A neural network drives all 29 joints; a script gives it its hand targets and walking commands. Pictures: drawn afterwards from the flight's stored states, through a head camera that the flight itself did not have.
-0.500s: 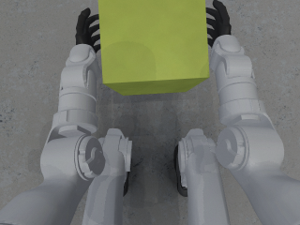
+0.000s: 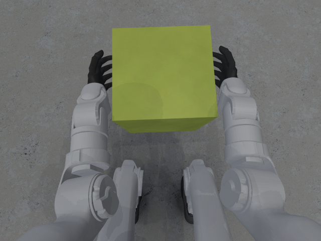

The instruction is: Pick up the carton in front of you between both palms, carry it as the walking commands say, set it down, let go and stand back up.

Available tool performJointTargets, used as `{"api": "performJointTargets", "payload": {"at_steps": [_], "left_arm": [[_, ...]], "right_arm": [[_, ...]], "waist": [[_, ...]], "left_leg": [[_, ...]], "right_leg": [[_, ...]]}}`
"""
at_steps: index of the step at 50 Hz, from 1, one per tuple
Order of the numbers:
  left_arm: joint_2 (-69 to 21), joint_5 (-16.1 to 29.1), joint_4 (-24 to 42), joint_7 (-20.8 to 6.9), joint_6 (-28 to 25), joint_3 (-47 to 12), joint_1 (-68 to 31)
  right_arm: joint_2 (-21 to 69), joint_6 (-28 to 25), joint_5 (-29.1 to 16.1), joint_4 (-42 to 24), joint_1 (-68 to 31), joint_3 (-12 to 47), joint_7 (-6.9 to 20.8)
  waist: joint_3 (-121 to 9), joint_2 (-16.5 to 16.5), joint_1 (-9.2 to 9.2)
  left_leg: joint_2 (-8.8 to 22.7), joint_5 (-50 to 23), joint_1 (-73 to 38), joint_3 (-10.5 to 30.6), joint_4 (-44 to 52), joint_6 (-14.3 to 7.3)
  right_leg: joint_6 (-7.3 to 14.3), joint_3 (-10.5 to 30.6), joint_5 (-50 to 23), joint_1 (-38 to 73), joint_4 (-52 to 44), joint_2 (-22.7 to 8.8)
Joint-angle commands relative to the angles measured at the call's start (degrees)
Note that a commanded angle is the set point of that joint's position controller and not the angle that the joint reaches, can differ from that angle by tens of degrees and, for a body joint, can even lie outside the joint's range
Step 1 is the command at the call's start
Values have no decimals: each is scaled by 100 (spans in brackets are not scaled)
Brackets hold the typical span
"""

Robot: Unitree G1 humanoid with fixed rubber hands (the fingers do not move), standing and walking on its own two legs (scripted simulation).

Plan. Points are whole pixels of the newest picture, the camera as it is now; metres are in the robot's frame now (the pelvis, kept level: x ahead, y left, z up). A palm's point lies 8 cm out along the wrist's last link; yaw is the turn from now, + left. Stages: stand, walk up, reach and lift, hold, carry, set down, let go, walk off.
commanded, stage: reach and lift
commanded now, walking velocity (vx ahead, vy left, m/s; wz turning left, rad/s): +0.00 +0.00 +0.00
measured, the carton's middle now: (162, 90) +0.48 +0.00 -0.12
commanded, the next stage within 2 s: none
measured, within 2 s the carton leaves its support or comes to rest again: neither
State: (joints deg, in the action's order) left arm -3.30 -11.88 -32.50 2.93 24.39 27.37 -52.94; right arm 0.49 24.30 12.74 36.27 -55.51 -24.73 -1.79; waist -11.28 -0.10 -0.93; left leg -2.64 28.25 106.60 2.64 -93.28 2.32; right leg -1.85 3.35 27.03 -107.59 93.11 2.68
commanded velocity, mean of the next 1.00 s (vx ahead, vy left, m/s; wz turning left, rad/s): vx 0.00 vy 0.00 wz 0.00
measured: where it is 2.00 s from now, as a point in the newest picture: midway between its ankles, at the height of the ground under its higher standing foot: (161, 207)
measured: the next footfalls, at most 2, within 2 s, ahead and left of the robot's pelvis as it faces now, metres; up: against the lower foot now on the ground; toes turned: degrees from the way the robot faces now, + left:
none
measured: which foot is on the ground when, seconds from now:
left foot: down 0.00-1.00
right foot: down 0.00-1.00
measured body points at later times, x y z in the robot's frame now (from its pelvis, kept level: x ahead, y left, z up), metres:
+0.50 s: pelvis +0.05 +0.00 +0.14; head +0.17 +0.00 +0.57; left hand +0.43 +0.15 +0.11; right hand +0.44 -0.15 +0.11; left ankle +0.10 +0.13 -0.50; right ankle +0.10 -0.13 -0.50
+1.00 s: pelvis +0.08 +0.00 +0.24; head +0.07 +0.00 +0.69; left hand +0.39 +0.15 +0.25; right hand +0.39 -0.15 +0.25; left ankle +0.10 +0.13 -0.50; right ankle +0.10 -0.13 -0.50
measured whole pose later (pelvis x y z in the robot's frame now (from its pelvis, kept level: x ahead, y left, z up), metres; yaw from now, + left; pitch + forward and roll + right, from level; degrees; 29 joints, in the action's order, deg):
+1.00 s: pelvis +0.08 +0.00 +0.24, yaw +0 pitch +1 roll +0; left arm -9.0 -14.4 -21.9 0.3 31.8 15.6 -16.3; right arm 9.0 32.0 15.0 21.6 -16.2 -15.9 -0.6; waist -3.6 0.2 -0.1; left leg -1.0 14.4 16.3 3.7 -30.0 0.6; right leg -0.7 3.3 13.7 -16.8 29.8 0.7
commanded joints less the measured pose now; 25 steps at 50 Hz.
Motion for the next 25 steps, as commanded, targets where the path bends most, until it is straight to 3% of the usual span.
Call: {"api": "performJointTargets", "payload": {"at_steps": [1, 14, 25], "left_arm": [[-6119, 1112, -249, -1613, -80, -3514, -3728], [-6330, 847, -361, -1635, -189, -3527, -2296], [-6425, 772, -114, -1616, -212, -3839, -1068]], "right_arm": [[6538, -75, -1134, 213, -3380, 3279, 1530], [6744, -198, -831, 203, -1951, 3260, 1444], [6811, -211, -820, -200, -772, 3646, 1452]], "waist": [[-5621, -195, -78], [-4348, -106, 8], [-3482, -26, 30]], "left_leg": [[-737, -1217, -3290, -625, 1262, -70], [-723, -1218, -4586, -334, 2615, -135], [-580, -1690, -6235, -47, 3913, -196]], "right_leg": [[37, -600, -1265, 3891, -1193, 718], [94, -295, -1271, 5198, -2593, 646], [164, -51, -1711, 6697, -3862, 525]]}}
